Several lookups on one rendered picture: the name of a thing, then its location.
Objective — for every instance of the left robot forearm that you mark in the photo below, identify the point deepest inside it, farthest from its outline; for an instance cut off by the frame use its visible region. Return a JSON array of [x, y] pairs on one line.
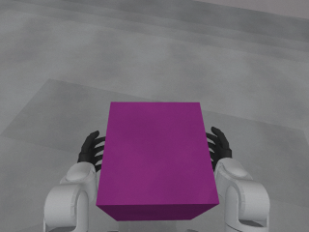
[[66, 207]]

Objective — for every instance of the robot right hand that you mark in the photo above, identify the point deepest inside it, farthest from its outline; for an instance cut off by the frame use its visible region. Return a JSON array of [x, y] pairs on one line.
[[221, 148]]

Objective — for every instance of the carton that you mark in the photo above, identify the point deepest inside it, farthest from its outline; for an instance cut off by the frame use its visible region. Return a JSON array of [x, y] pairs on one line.
[[156, 162]]

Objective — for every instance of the robot left hand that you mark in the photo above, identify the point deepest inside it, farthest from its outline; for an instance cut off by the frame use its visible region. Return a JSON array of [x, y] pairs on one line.
[[88, 150]]

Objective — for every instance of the right robot forearm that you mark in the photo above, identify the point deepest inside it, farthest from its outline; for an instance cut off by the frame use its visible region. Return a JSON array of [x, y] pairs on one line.
[[247, 203]]

